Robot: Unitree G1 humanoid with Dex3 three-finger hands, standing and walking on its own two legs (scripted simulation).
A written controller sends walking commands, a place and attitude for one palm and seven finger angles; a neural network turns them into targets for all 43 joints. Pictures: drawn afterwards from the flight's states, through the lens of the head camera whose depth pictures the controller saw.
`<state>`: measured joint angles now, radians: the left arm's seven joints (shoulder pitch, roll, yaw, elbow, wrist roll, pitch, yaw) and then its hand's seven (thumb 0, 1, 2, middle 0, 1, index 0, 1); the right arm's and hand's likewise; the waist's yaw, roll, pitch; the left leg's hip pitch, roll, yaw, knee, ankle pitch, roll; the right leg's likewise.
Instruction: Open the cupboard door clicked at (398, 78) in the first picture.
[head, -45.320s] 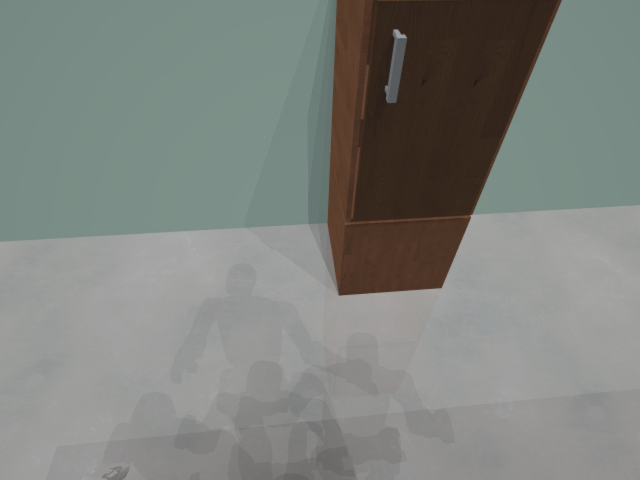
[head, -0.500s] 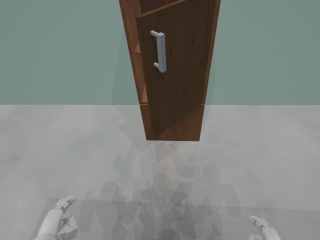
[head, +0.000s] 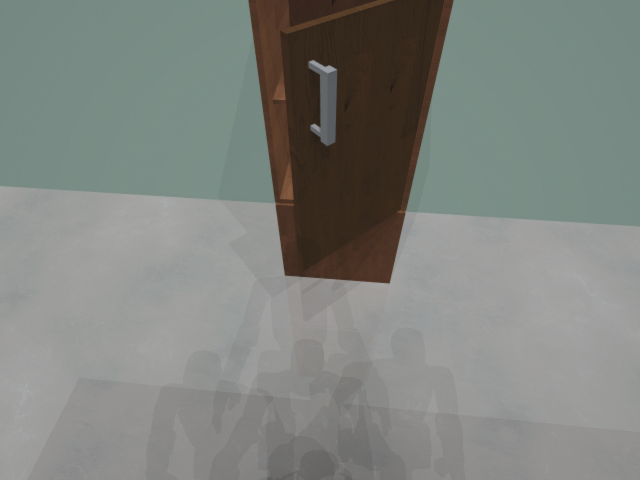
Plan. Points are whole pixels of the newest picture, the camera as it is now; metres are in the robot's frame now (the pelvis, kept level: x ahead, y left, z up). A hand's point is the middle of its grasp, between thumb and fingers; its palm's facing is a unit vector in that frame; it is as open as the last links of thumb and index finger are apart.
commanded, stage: let the arm hang, fingers relaxed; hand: left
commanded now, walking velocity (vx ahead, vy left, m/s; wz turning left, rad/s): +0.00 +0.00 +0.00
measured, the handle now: (321, 103) +0.67 +0.04 +0.13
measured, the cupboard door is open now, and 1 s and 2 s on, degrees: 44 44 44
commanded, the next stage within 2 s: look to check the result in 0.42 s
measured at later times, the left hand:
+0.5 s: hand out of the picture +0.06 +0.19 -0.17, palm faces +0.01 -0.98 -0.22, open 7.4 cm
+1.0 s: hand out of the picture +0.08 +0.21 -0.16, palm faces +0.00 -0.96 -0.29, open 7.4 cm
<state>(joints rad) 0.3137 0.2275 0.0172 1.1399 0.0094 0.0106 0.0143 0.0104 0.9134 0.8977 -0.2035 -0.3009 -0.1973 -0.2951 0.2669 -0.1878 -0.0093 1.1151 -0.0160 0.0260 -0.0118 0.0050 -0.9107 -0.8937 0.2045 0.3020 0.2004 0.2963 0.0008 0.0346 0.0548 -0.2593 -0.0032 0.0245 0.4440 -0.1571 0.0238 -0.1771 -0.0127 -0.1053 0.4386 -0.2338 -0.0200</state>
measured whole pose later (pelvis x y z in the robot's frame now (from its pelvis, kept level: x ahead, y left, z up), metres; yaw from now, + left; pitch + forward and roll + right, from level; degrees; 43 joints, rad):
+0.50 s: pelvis +0.02 +0.00 +0.00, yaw +0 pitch -2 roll +0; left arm 0.20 0.20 0.01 1.12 0.01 -0.02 0.01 0.01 0.91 0.90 -0.20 -0.30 -0.20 -0.30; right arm 0.19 -0.22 -0.01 1.14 -0.02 0.00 -0.02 0.00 -0.91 -0.89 0.20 0.30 0.20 0.30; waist -0.01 0.01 0.04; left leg -0.19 -0.01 0.03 0.37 -0.15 0.02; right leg -0.11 -0.02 -0.10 0.38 -0.24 -0.02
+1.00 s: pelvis +0.04 -0.01 +0.01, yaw +0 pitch -1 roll +0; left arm 0.18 0.27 0.02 1.14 0.01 -0.02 0.01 0.01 0.91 0.90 -0.20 -0.30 -0.20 -0.30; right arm 0.13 -0.27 -0.01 1.14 -0.01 0.00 -0.01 0.00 -0.91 -0.89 0.21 0.30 0.20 0.30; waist 0.00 0.02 0.05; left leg -0.15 0.00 0.03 0.33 -0.16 0.01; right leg -0.07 0.00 -0.10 0.33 -0.23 -0.03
